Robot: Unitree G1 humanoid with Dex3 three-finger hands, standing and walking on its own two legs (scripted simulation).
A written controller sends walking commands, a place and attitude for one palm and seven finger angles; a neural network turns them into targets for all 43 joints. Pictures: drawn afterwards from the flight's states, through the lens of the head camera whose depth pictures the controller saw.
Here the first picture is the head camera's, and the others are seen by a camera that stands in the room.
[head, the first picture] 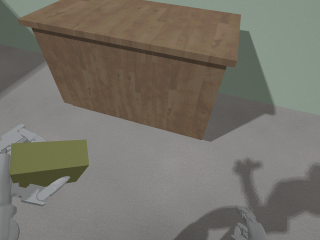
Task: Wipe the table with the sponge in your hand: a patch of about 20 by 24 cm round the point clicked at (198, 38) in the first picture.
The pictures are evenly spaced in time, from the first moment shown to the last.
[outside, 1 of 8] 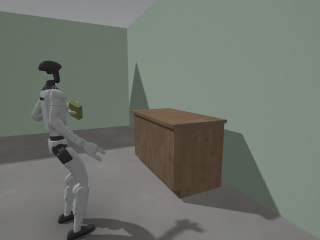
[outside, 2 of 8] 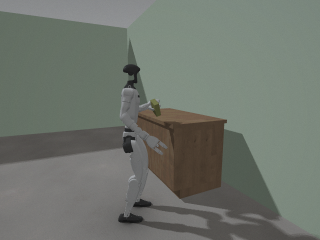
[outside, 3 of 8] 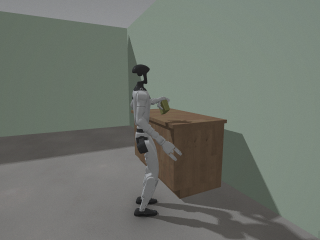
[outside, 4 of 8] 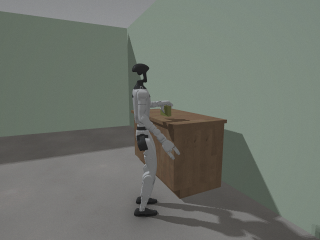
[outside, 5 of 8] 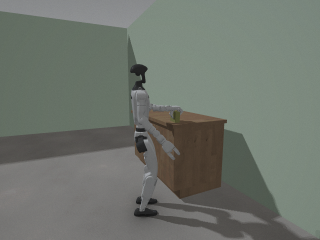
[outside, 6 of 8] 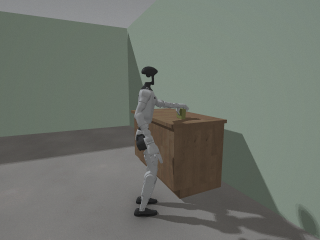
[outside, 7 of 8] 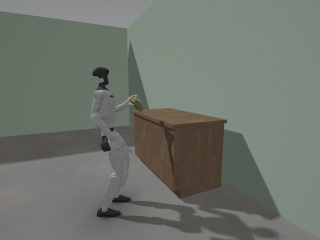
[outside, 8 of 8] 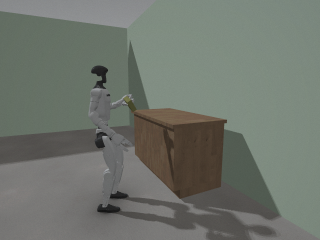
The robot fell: no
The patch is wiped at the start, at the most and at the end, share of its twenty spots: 0.00 0.95 0.95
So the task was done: yes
